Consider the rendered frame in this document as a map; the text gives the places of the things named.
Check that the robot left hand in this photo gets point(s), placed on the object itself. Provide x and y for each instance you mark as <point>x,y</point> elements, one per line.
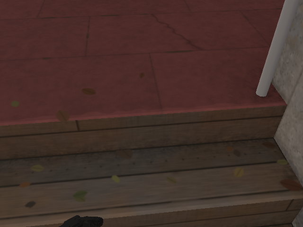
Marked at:
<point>78,221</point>

